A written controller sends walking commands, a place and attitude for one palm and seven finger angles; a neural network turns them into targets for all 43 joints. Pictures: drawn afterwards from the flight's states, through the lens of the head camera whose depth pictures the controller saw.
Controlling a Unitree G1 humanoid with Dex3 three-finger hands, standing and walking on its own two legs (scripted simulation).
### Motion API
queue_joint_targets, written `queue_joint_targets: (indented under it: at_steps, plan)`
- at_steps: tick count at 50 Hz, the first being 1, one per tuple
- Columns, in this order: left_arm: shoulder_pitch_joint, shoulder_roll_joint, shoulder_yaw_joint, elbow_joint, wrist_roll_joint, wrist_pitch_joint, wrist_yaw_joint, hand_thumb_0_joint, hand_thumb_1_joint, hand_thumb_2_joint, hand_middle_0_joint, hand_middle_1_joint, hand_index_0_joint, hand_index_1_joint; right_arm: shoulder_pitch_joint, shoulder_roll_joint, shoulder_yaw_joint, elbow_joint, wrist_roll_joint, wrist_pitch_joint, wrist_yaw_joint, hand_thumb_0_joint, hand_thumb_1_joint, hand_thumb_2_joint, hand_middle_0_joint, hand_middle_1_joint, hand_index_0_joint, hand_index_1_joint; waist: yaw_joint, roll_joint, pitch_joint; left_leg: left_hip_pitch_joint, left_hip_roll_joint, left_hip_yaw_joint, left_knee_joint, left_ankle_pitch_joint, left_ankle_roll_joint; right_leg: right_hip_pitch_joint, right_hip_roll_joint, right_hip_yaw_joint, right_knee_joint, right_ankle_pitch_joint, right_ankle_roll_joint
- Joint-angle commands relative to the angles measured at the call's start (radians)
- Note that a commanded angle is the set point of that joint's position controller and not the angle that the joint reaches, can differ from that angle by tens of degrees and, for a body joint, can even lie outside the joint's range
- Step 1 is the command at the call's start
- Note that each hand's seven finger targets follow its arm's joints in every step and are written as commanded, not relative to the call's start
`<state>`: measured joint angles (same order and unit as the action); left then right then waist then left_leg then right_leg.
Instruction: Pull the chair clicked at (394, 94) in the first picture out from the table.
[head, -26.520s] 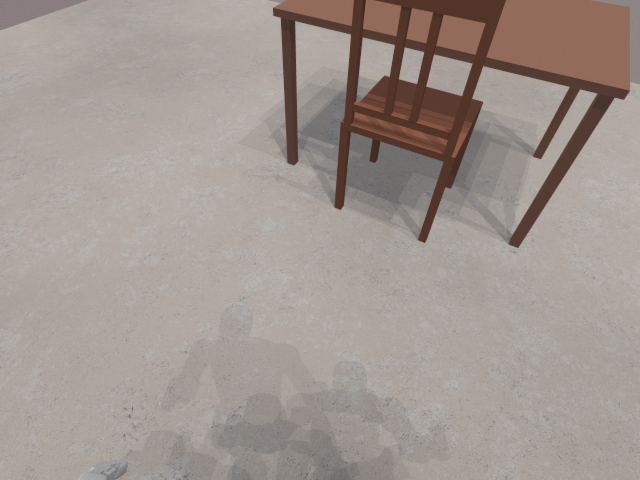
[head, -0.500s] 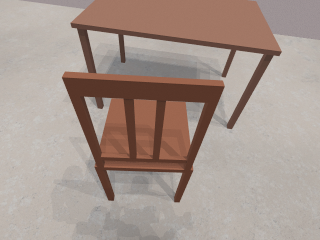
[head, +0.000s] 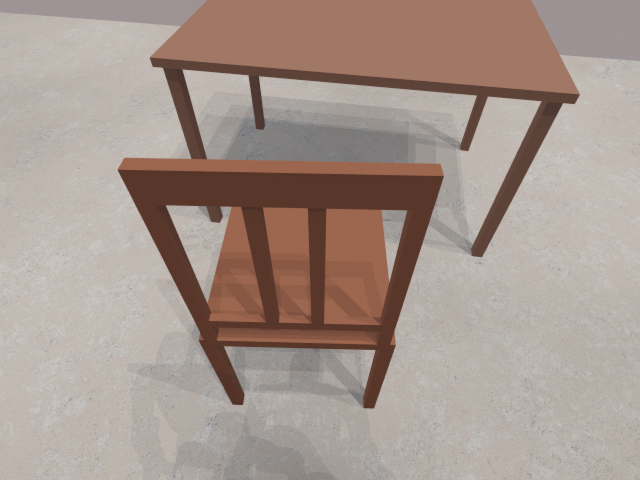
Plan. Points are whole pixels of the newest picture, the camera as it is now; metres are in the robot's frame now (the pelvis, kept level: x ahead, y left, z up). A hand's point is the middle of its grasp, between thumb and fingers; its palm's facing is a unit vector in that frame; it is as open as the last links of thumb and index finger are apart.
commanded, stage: let the arm hang, fingers relaxed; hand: left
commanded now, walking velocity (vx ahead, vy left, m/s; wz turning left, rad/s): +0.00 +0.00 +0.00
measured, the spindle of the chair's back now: (264, 271) +0.45 +0.13 -0.07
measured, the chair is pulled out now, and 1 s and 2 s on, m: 0.53 0.53 0.53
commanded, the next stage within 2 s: look to check the result in 0.32 s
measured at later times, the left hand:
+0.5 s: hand out of the picture +0.00 +0.16 -0.17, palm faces +0.03 -0.98 -0.18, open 7.4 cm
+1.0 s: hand out of the picture -0.01 +0.15 -0.17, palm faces +0.03 -0.98 -0.17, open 7.4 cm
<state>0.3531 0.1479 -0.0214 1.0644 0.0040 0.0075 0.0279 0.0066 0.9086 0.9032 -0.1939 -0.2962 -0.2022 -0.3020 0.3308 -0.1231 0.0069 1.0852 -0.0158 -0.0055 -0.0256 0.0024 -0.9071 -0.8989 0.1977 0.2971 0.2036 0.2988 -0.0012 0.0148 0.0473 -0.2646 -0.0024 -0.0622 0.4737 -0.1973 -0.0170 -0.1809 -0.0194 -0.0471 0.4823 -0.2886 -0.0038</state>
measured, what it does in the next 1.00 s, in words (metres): stands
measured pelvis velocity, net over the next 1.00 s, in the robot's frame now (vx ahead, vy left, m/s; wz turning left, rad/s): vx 0.00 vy -0.01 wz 0.00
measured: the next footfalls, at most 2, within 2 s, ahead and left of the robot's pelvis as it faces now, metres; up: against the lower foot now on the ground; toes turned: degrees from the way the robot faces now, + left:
none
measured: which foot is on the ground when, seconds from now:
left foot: down 0.00-1.00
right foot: down 0.00-1.00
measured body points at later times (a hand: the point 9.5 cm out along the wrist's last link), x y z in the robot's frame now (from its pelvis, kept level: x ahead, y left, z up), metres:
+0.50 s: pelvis +0.00 -0.01 +0.00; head +0.02 -0.01 +0.45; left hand +0.00 +0.21 -0.16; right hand -0.01 -0.22 -0.16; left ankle +0.04 +0.13 -0.74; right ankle -0.02 -0.12 -0.74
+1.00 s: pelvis +0.00 -0.01 +0.00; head +0.02 -0.01 +0.45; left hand -0.01 +0.21 -0.16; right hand -0.01 -0.22 -0.16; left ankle +0.04 +0.13 -0.74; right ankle -0.02 -0.12 -0.74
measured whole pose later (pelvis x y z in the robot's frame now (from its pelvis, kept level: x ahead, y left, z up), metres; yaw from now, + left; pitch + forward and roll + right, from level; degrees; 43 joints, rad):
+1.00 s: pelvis +0.00 -0.01 +0.00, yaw +0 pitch -1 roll +0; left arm 0.32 0.13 -0.01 1.06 0.00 0.01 0.03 0.01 0.91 0.90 -0.19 -0.30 -0.20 -0.30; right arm 0.32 -0.12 0.00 1.09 -0.02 -0.01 -0.04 0.00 -0.91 -0.90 0.20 0.30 0.20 0.30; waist -0.01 0.01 0.06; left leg -0.25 0.01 -0.07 0.46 -0.19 -0.03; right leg -0.16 -0.01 -0.05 0.47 -0.29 -0.02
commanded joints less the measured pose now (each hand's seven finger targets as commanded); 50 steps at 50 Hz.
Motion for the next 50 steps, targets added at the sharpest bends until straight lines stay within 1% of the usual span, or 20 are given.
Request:
queue_joint_targets:
  at_steps: [1,3,5,8,9,12,13,14,18,26,28,30,32,35,38,40,43,44,48,50]
  plan:
    - [0.072,0.100,0.024,-0.029,0.000,-0.015,0.009,0.000,0.900,0.900,-0.200,-0.300,-0.200,-0.300,0.083,-0.091,-0.018,-0.017,0.002,-0.012,-0.006,0.000,-0.900,-0.900,0.200,0.300,0.200,0.300,-0.001,-0.005,0.052,0.011,0.056,-0.062,-0.075,0.046,0.069,-0.070,-0.074,0.087,-0.115,0.071,-0.063]
    - [0.065,0.095,0.027,-0.030,0.001,-0.017,0.009,0.000,0.900,0.900,-0.200,-0.300,-0.200,-0.300,0.082,-0.087,-0.017,-0.015,0.002,-0.014,-0.007,0.000,-0.900,-0.900,0.200,0.300,0.200,0.300,-0.001,-0.003,0.039,0.016,0.056,-0.061,-0.075,0.055,0.069,-0.061,-0.074,0.085,-0.113,0.084,-0.062]
    - [0.055,0.093,0.027,-0.030,0.001,-0.015,0.010,0.000,0.900,0.900,-0.200,-0.300,-0.200,-0.300,0.076,-0.083,-0.017,-0.015,0.001,-0.011,-0.008,0.000,-0.900,-0.900,0.200,0.300,0.200,0.300,0.001,0.008,0.076,-0.002,0.056,-0.057,-0.079,0.057,0.068,-0.069,-0.073,0.084,-0.117,0.086,-0.063]
    - [0.053,0.090,0.030,-0.032,0.000,-0.016,0.008,0.000,0.900,0.900,-0.200,-0.300,-0.200,-0.300,0.080,-0.080,-0.016,-0.016,0.001,-0.012,-0.009,0.000,-0.900,-0.900,0.200,0.300,0.200,0.300,0.000,0.011,0.051,0.011,0.055,-0.058,-0.075,0.061,0.067,-0.054,-0.074,0.084,-0.118,0.095,-0.063]
    - [0.054,0.092,0.030,-0.034,0.001,-0.015,0.008,0.000,0.900,0.900,-0.200,-0.300,-0.200,-0.300,0.073,-0.080,-0.019,-0.020,0.003,-0.009,-0.011,0.000,-0.900,-0.900,0.200,0.300,0.200,0.300,0.003,0.006,0.077,0.003,0.056,-0.054,-0.076,0.049,0.069,-0.064,-0.071,0.081,-0.130,0.091,-0.063]
    - [0.046,0.093,0.032,-0.042,0.000,-0.018,0.007,0.000,0.900,0.900,-0.200,-0.300,-0.200,-0.300,0.083,-0.086,-0.020,-0.024,0.001,-0.011,-0.010,0.000,-0.900,-0.900,0.200,0.300,0.200,0.300,-0.003,-0.001,0.022,0.031,0.056,-0.056,-0.067,0.070,0.067,-0.044,-0.075,0.084,-0.121,0.110,-0.063]
    - [0.043,0.093,0.033,-0.043,0.001,-0.018,0.007,0.000,0.900,0.900,-0.200,-0.300,-0.200,-0.300,0.082,-0.085,-0.019,-0.023,0.002,-0.011,-0.009,0.000,-0.900,-0.900,0.200,0.300,0.200,0.300,-0.003,-0.008,0.017,0.034,0.057,-0.056,-0.068,0.072,0.066,-0.040,-0.075,0.082,-0.120,0.112,-0.063]
    - [0.039,0.094,0.031,-0.045,0.001,-0.017,0.007,0.000,0.900,0.900,-0.200,-0.300,-0.200,-0.300,0.074,-0.088,-0.021,-0.025,0.003,-0.008,-0.011,0.000,-0.900,-0.900,0.200,0.300,0.200,0.300,-0.001,-0.014,0.056,0.019,0.056,-0.055,-0.070,0.062,0.067,-0.054,-0.070,0.079,-0.131,0.104,-0.064]
    - [0.040,0.092,0.035,-0.047,0.000,-0.018,0.006,0.000,0.900,0.900,-0.200,-0.300,-0.200,-0.300,0.081,-0.093,-0.020,-0.026,0.003,-0.012,-0.011,0.000,-0.900,-0.900,0.200,0.300,0.200,0.300,-0.003,-0.011,0.010,0.043,0.061,-0.058,-0.066,0.091,0.067,-0.034,-0.073,0.078,-0.118,0.125,-0.061]
    - [0.040,0.092,0.033,-0.042,0.000,-0.016,0.006,0.000,0.900,0.900,-0.200,-0.300,-0.200,-0.300,0.076,-0.091,-0.019,-0.020,0.004,-0.010,-0.013,0.000,-0.900,-0.900,0.200,0.300,0.200,0.300,-0.005,-0.006,0.040,0.037,0.061,-0.059,-0.071,0.073,0.066,-0.048,-0.072,0.078,-0.126,0.103,-0.062]
    - [0.045,0.087,0.033,-0.038,-0.001,-0.016,0.006,0.000,0.900,0.900,-0.200,-0.300,-0.200,-0.300,0.076,-0.092,-0.018,-0.019,0.003,-0.011,-0.014,0.000,-0.900,-0.900,0.200,0.300,0.200,0.300,-0.003,0.003,0.030,0.044,0.064,-0.063,-0.078,0.059,0.067,-0.050,-0.069,0.080,-0.126,0.091,-0.062]
    - [0.046,0.089,0.032,-0.036,0.001,-0.014,0.006,0.000,0.900,0.900,-0.200,-0.300,-0.200,-0.300,0.071,-0.091,-0.018,-0.020,0.003,-0.010,-0.014,0.000,-0.900,-0.900,0.200,0.300,0.200,0.300,-0.004,0.021,0.053,0.031,0.064,-0.064,-0.088,0.040,0.068,-0.058,-0.068,0.080,-0.130,0.078,-0.062]
    - [0.051,0.084,0.034,-0.034,0.001,-0.016,0.006,0.000,0.900,0.900,-0.200,-0.300,-0.200,-0.300,0.081,-0.090,-0.017,-0.019,0.003,-0.013,-0.015,0.000,-0.900,-0.900,0.200,0.300,0.200,0.300,-0.004,-0.010,0.022,0.043,0.066,-0.065,-0.085,0.061,0.070,-0.041,-0.068,0.079,-0.124,0.098,-0.061]
    - [0.051,0.082,0.032,-0.031,0.002,-0.015,0.006,0.000,0.900,0.900,-0.200,-0.300,-0.200,-0.300,0.071,-0.089,-0.017,-0.019,0.004,-0.010,-0.015,0.000,-0.900,-0.900,0.200,0.300,0.200,0.300,-0.003,0.000,0.062,0.026,0.062,-0.065,-0.089,0.034,0.069,-0.061,-0.069,0.081,-0.134,0.073,-0.061]
    - [0.056,0.078,0.032,-0.030,0.000,-0.017,0.006,0.000,0.900,0.900,-0.200,-0.300,-0.200,-0.300,0.079,-0.088,-0.017,-0.017,0.003,-0.013,-0.015,0.000,-0.900,-0.900,0.200,0.300,0.200,0.300,-0.004,-0.004,0.023,0.050,0.062,-0.062,-0.081,0.061,0.069,-0.050,-0.071,0.082,-0.125,0.096,-0.061]
    - [0.057,0.080,0.032,-0.031,0.001,-0.017,0.007,0.000,0.900,0.900,-0.200,-0.300,-0.200,-0.300,0.075,-0.084,-0.017,-0.017,0.005,-0.012,-0.016,0.000,-0.900,-0.900,0.200,0.300,0.200,0.300,-0.003,-0.001,0.047,0.037,0.061,-0.056,-0.078,0.064,0.069,-0.054,-0.072,0.080,-0.130,0.102,-0.060]
    - [0.058,0.077,0.034,-0.030,0.000,-0.019,0.007,0.000,0.900,0.900,-0.200,-0.300,-0.200,-0.300,0.081,-0.086,-0.016,-0.013,0.005,-0.015,-0.017,0.000,-0.900,-0.900,0.200,0.300,0.200,0.300,-0.003,-0.013,0.011,0.057,0.064,-0.058,-0.075,0.093,0.070,-0.036,-0.072,0.079,-0.121,0.124,-0.059]
    - [0.055,0.077,0.031,-0.030,0.000,-0.017,0.006,0.000,0.900,0.900,-0.200,-0.300,-0.200,-0.300,0.073,-0.085,-0.016,-0.015,0.006,-0.013,-0.018,0.000,-0.900,-0.900,0.200,0.300,0.200,0.300,-0.001,-0.002,0.047,0.042,0.063,-0.061,-0.081,0.073,0.071,-0.051,-0.068,0.077,-0.131,0.107,-0.060]
    - [0.060,0.074,0.033,-0.028,0.000,-0.016,0.006,0.000,0.900,0.900,-0.200,-0.300,-0.200,-0.300,0.081,-0.084,-0.016,-0.013,0.004,-0.015,-0.019,0.000,-0.900,-0.900,0.200,0.300,0.200,0.300,-0.002,0.011,0.027,0.047,0.065,-0.064,-0.089,0.064,0.071,-0.045,-0.069,0.079,-0.122,0.099,-0.060]
    - [0.058,0.075,0.033,-0.028,0.001,-0.014,0.006,0.000,0.900,0.900,-0.200,-0.300,-0.200,-0.300,0.077,-0.084,-0.016,-0.014,0.004,-0.013,-0.018,0.000,-0.900,-0.900,0.200,0.300,0.200,0.300,-0.001,0.005,0.060,0.027,0.065,-0.065,-0.095,0.045,0.072,-0.056,-0.066,0.076,-0.125,0.087,-0.059]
